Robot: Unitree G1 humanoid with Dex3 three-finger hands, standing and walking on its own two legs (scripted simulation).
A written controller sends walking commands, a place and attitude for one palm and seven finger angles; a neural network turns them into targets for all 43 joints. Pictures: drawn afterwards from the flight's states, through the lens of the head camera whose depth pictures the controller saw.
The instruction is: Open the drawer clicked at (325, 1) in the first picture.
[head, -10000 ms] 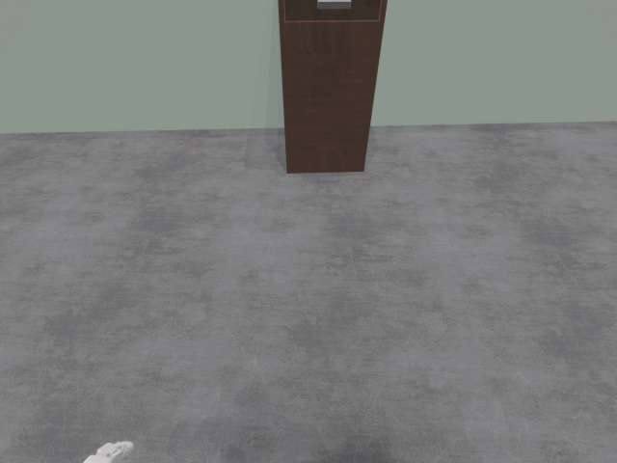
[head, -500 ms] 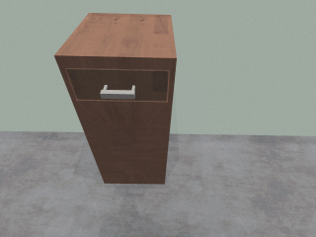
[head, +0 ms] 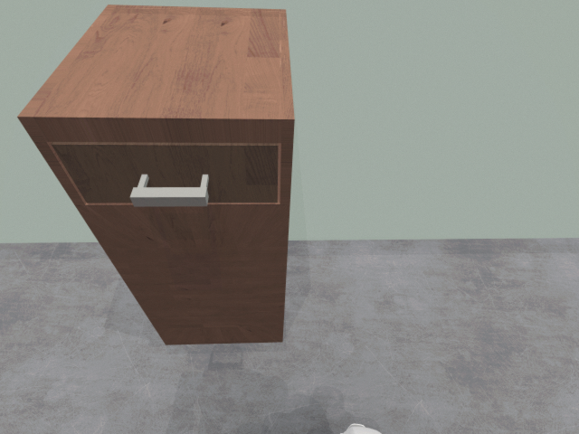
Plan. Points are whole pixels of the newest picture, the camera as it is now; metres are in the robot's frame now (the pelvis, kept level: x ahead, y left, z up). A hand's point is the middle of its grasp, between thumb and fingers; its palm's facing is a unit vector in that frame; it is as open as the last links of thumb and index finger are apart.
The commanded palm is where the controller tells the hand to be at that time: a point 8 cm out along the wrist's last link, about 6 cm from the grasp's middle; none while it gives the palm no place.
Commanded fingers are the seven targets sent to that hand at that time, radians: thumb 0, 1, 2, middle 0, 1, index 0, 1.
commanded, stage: come to a stop and stand still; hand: left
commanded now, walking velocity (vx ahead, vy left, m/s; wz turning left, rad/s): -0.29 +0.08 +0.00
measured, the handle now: (172, 188) +0.49 +0.22 +0.04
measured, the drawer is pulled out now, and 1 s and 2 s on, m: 0.00 0.00 0.00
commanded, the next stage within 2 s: look again from close up in 1.44 s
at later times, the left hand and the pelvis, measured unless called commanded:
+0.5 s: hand out of the picture +0.05 +0.21 -0.19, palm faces +0.10 -0.99 -0.14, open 7.4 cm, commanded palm none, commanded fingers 0.00 0.90 0.90 -0.20 -0.30 -0.20 -0.30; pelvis -0.02 +0.03 -0.01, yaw +3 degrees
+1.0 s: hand out of the picture -0.04 +0.17 -0.18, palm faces +0.03 -0.98 -0.18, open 7.4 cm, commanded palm none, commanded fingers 0.00 0.90 0.90 -0.20 -0.30 -0.20 -0.30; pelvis -0.04 +0.01 +0.00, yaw +1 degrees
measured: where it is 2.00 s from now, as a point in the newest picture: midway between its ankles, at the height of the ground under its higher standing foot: outside the picture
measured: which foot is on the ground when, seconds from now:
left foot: down 0.00-0.08, up 0.10-0.34, down 0.36-1.00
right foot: up 0.00-0.06, down 0.08-0.36, up 0.38-0.96, down 0.98-1.00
